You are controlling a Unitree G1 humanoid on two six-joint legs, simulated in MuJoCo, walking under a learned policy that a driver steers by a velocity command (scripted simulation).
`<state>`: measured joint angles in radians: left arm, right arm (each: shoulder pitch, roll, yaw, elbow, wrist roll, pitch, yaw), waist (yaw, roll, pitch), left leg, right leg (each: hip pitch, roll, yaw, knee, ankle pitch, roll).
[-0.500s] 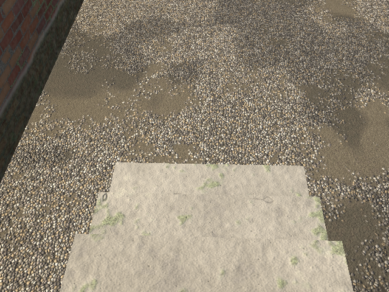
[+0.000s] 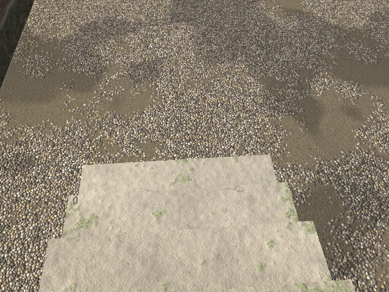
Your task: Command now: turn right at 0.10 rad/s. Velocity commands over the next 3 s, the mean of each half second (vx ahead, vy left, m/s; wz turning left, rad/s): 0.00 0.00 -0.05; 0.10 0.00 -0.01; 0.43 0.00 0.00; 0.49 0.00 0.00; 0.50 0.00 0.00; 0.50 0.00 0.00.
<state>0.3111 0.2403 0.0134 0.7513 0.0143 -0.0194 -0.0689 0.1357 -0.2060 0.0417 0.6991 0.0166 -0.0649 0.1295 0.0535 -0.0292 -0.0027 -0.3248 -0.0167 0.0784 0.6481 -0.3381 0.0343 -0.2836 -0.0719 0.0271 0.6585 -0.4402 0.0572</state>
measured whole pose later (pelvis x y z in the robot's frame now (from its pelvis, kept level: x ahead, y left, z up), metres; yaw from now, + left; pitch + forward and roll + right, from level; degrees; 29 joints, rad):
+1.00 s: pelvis +0.02 -0.03 +0.02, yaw +0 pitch -2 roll +0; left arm 0.28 0.26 0.05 0.79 0.06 -0.07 -0.01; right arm 0.34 -0.25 -0.03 0.81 -0.04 -0.06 -0.02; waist -0.02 0.00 0.06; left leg -0.07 0.03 0.04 0.38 -0.29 0.07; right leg -0.15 -0.01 -0.07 0.45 -0.31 -0.09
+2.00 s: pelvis +0.52 -0.03 -0.25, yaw +0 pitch +1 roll +4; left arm 0.06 0.20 -0.08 0.82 0.11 -0.03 -0.09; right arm 0.67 -0.10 0.08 1.09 -0.11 -0.10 0.01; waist -0.16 -0.06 -0.02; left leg -0.18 -0.03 0.07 0.98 -0.82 0.00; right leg -0.64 -0.13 0.03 0.55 0.46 -0.05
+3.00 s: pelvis +1.09 +0.00 -0.53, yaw +0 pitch +1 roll +3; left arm 0.18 0.24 0.02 0.91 0.11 -0.07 -0.08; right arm 0.52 -0.22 -0.01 1.09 -0.08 -0.11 0.05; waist -0.05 -0.04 -0.03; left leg -0.20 -0.07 0.11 0.51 -0.33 0.08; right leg -0.77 -0.12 0.03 1.09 -0.05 -0.09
